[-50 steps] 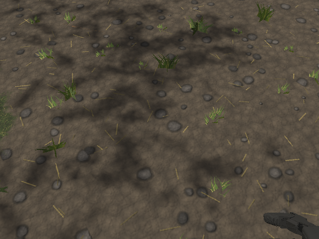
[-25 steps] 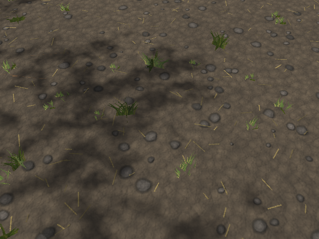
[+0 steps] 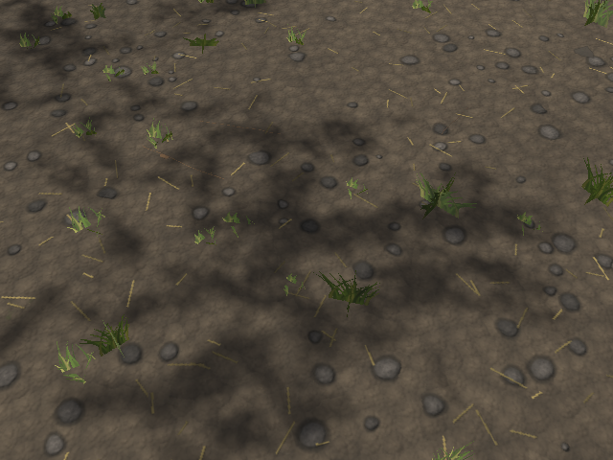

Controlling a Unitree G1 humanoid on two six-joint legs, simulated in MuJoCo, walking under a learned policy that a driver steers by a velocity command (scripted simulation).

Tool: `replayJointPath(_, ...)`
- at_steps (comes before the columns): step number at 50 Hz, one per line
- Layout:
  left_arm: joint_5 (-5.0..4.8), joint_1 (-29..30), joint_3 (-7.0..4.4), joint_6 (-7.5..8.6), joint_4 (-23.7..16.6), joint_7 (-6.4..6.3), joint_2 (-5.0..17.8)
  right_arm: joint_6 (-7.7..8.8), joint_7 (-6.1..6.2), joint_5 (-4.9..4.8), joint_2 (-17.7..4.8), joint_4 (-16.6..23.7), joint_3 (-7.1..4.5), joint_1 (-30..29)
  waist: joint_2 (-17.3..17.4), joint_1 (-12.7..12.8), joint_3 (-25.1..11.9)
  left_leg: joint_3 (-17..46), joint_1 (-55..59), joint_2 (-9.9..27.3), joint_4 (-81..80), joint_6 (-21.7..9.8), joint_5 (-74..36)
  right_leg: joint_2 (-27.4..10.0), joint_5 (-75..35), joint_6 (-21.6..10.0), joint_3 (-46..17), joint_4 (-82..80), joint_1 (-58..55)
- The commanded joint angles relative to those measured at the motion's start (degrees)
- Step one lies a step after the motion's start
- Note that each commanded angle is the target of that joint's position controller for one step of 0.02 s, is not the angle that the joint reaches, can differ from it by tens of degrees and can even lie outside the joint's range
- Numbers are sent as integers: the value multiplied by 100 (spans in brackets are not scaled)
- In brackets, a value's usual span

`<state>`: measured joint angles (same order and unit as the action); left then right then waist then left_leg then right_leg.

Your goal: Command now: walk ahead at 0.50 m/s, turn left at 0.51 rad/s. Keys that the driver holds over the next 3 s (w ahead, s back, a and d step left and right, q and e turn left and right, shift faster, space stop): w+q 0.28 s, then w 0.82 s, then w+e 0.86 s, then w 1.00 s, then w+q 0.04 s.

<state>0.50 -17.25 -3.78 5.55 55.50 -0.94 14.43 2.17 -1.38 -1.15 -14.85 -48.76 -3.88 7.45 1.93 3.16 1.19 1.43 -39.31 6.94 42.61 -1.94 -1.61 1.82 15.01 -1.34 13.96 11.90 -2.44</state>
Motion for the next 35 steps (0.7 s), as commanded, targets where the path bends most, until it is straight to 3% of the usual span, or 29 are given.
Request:
replayJointPath(1, -83, -66, -218, -45, -249, -52, 972, 66, -133, -2, -155, 635, 28, -749, -325, 75, 496, -254, -261, -42, -430, -121, 110, -1841, -2266, -741, -344, -294, -83)
replayJointPath(3, -127, -34, -256, -138, -271, -59, 1069, 55, -207, -21, -247, 792, -6, -797, -431, -38, 421, -470, -64, -217, -575, -278, 601, -1932, -3261, -639, -201, 116, -398)
replayJointPath(5, -156, 113, -308, -223, -359, -93, 1247, 25, -232, -35, -482, 815, -128, -393, -673, -371, 12, -819, 769, -628, -532, -500, 1186, -1917, -5157, -507, -58, 1016, -503)
replayJointPath(6, -163, 200, -319, -276, -399, -106, 1304, 16, -222, -61, -699, 698, -254, 234, -700, -745, -340, -931, 1604, -884, -642, -658, 1291, -1821, -5683, -412, 19, 1934, -354)
replayJointPath(7, -169, 267, -290, -290, -452, -115, 1267, 5, -144, -73, -1052, 459, -457, 1181, -533, -1237, -826, -797, 3081, -1079, -1058, -888, 958, -1572, -5166, -189, 120, 3270, 328)
replayJointPath(8, 39, 83, -143, -221, -611, -93, 815, -52, -4, -72, -1628, 320, -613, 1746, 610, -1185, -1273, 1011, 4694, 52, -1110, -1256, 752, -1149, -1704, 80, 90, 5169, 2008)
replayJointPath(9, -7, -241, 44, 15, -931, 3, 258, 34, -36, -30, -1915, 522, -603, 1485, 1418, -617, -2073, 4505, 6195, 1230, -2205, -2476, 1994, 114, 1984, 325, -1094, 6878, 4120)
replayJointPath(10, -253, 562, -63, 244, -1047, 86, 818, 94, -74, 21, -1375, 552, -445, 1600, 515, -1038, -1932, 4393, 6172, 1196, -2708, -2146, 2055, -168, 1731, 156, -1947, 7072, 4800)
replayJointPath(11, -369, 874, -78, 346, -1171, 118, 873, 163, -65, 33, -1127, 541, -382, 1376, 345, -952, -1201, 3508, 5556, 1024, -2678, -1907, 1654, -412, 1210, 1, -1882, 6768, 5068)
replayJointPath(12, -261, 838, -77, 368, -1081, 69, 822, 208, -65, 8, -944, 625, -326, 943, -237, -647, -757, 2796, 4638, 754, -2657, -1696, 1020, -692, 763, -14, -1884, 6242, 4733)
replayJointPath(13, -109, 780, -140, 323, -1025, 30, 900, 221, -47, 21, -758, 716, -271, 589, -241, -431, -552, 2292, 3918, 549, -2704, -1579, 449, -855, 521, 38, -1886, 5748, 4289)
replayJointPath(14, -69, 669, -170, 236, -1012, 38, 919, 224, -19, 76, -682, 803, -232, 437, -136, -277, -487, 2064, 3469, 411, -2827, -1540, 140, -947, 367, 89, -1912, 5542, 3906)
replayJointPath(17, 4, 657, -135, 49, -1040, 40, 687, 259, 81, 65, -787, 763, -238, 571, -87, -200, -357, 1447, 2938, 269, -3050, -1538, -718, -962, -89, 335, -1698, 4797, 3727)
replayJointPath(19, 24, 1049, -85, 19, -1172, 37, 573, 259, 156, 57, -857, 663, -246, 792, -16, -336, -216, 1119, 2864, 134, -3125, -1418, -918, -918, -777, 446, -1608, 4019, 3865)
replayJointPath(22, -20, 1584, -16, 58, -1296, 100, 447, 231, 197, 42, -850, 562, -222, 998, 148, -591, -112, 741, 2825, -114, -3129, -1116, -480, -721, -1972, 413, -1504, 2721, 3591)
replayJointPath(25, -92, 2047, 15, 104, -1431, 178, 469, 237, 183, 37, -895, 407, -214, 1263, 247, -816, 87, 889, 3016, 60, -3169, -1058, 187, -583, -2446, 315, -1469, 2076, 3497)
replayJointPath(29, -93, 2270, -4, 187, -1599, 297, 633, 164, 218, 32, -926, 221, -226, 1523, 278, -818, 201, 1209, 4052, 520, -2701, -1009, -320, -510, -1727, 19, -1533, 1661, 3944)
replayJointPath(31, -98, 1948, -44, 212, -1548, 322, 746, 114, 249, 37, -998, 208, -249, 1449, 404, -604, 65, 1217, 4304, 582, -2348, -882, -1242, -382, -1242, -161, -1431, 1570, 3532)
replayJointPath(32, -93, 1488, -107, 221, -1429, 309, 861, 91, 253, 41, -1032, 237, -250, 1326, 444, -329, -213, 1088, 4280, 446, -1862, -795, -2232, -198, -1184, -292, -1255, 1457, 2835)
replayJointPath(33, -62, 673, -212, 223, -1198, 281, 1075, 78, 242, 62, -940, 283, -198, 1229, 335, 67, -786, 847, 3967, 133, -912, -653, -2642, -235, -1452, -497, -1268, 1476, 1604)
replayJointPath(34, 14, -340, -278, 210, -1054, 246, 1393, 77, 236, 154, -701, 406, -87, 1242, -224, 416, -1646, 610, 2900, -266, 740, -467, -1194, -1216, -1519, -890, -2403, 1654, -87)
replayJointPath(35, -13, -750, -371, 164, -841, 290, 1696, 191, 181, 44, -121, 378, 62, 2182, -1977, 14, -2302, 398, 616, -1275, 2741, -33, 2947, -2445, -377, -1839, -5094, 1118, -2039)
